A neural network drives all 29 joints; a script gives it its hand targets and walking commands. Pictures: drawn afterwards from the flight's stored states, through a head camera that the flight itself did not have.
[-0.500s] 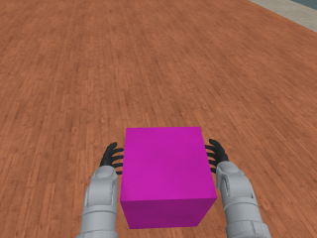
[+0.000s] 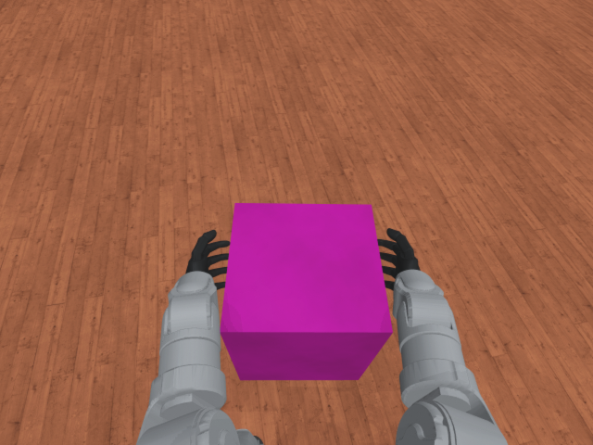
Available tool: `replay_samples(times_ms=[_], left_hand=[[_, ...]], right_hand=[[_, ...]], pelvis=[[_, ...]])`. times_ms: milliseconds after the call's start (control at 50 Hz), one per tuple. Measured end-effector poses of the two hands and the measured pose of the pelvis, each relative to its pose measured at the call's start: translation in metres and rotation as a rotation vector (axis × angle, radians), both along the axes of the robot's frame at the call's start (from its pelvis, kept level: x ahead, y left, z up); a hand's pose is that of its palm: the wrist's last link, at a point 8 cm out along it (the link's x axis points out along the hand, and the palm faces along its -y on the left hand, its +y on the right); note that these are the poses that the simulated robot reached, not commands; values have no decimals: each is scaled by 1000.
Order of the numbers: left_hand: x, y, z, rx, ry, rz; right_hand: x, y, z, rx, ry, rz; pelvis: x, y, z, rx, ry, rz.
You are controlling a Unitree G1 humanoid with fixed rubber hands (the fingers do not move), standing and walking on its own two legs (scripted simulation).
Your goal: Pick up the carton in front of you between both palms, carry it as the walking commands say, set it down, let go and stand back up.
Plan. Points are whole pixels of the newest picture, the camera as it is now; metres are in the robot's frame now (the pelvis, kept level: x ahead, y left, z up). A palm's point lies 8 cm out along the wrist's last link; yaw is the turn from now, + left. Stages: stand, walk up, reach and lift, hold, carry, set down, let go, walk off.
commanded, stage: set down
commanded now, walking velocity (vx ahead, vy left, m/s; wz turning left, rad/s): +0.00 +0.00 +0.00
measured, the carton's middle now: (301, 298) +0.35 +0.01 -0.08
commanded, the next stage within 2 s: none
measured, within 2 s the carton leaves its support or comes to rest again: rests again in 1.96 s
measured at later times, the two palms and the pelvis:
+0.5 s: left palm (205, 316) +0.36 +0.18 -0.20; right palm (359, 307) +0.38 -0.11 -0.18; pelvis -0.03 -0.03 -0.12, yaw +0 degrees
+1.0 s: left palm (199, 333) +0.39 +0.22 -0.36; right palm (326, 315) +0.43 -0.07 -0.34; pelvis -0.05 -0.02 -0.24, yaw -2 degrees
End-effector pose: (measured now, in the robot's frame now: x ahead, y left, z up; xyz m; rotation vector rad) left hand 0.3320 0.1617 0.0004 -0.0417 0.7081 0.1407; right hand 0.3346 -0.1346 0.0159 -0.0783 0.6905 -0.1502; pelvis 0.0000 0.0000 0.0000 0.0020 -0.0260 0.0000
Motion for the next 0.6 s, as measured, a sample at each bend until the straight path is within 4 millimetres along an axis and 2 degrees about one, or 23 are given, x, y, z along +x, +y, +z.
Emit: replay_samples(times_ms=[60, 140, 220, 280, 420, 600], left_hand=[[4, 4, -28, 17, 8, -2], [5, 10, -75, 39, 8, -5], [7, 13, -123, 39, 1, -1], [10, 15, -151, 35, -19, 7], [24, 19, -182, 31, -70, 25], [40, 30, -226, 29, -39, 40]], right_hand=[[8, 4, -27, -11, 8, 19], [14, 10, -72, -14, 8, 38], [18, 13, -120, 1, 1, 38], [21, 14, -148, 18, -19, 30], [37, 18, -181, 47, -70, 27], [57, 29, -225, 57, -39, 28]], pelvis=[[-5, -5, -7, -5, 76, 8], [-12, -11, -21, -19, 204, 22], [-18, -18, -40, -34, 342, 26], [-21, -23, -58, -40, 434, 21], [-28, -29, -97, -44, 550, 17], [-35, -29, -141, -56, 641, 11]])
